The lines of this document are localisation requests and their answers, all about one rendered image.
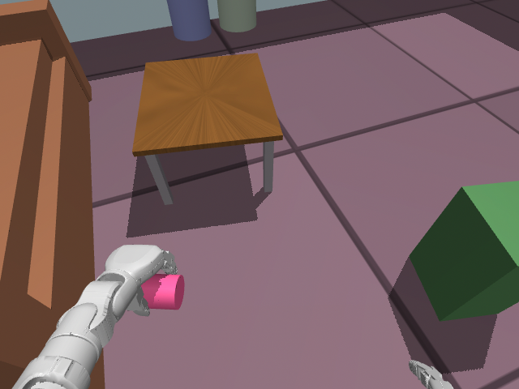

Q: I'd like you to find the left robot hand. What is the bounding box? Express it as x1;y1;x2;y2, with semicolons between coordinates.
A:
105;245;178;316

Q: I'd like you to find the sofa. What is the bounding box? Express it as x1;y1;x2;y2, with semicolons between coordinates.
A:
0;0;105;389

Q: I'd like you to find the coffee table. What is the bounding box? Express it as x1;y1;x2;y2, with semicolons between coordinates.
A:
132;53;283;205

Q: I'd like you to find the right robot hand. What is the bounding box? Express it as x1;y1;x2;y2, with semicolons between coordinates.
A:
409;360;454;389

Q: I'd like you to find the left robot arm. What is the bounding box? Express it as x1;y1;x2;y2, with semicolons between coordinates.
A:
12;269;137;389

